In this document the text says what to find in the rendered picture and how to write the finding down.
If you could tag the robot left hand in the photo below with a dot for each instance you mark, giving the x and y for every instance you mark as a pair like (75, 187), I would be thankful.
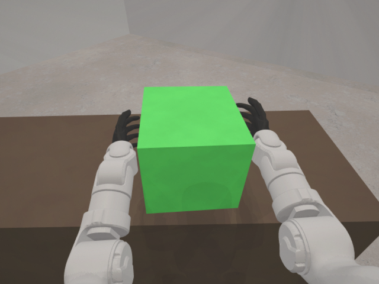
(120, 133)

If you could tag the right robot upper arm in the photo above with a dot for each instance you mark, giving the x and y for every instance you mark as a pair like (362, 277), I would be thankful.
(320, 251)

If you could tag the left robot upper arm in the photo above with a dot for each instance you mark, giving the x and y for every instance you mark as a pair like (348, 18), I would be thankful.
(100, 262)

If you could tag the robot right hand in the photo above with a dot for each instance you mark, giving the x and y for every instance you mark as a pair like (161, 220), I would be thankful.
(257, 117)

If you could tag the pedestal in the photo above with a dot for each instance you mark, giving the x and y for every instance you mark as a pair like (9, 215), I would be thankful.
(48, 166)

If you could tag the left robot forearm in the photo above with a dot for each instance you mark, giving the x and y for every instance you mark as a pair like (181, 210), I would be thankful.
(108, 215)

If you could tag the carton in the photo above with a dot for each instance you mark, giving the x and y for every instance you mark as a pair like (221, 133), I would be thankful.
(194, 149)

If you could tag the right robot forearm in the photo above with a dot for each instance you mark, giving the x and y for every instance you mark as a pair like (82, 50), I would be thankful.
(291, 194)

